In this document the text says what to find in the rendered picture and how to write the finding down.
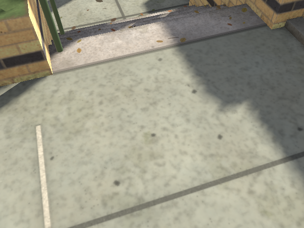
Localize stairs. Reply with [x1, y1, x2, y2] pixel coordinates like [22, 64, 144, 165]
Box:
[51, 4, 228, 44]

